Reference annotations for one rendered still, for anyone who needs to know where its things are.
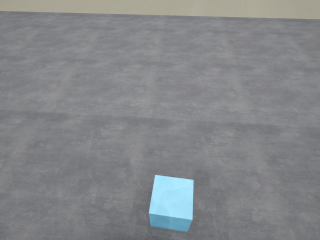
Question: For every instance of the carton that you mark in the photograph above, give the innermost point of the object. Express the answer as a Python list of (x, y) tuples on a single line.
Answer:
[(171, 205)]

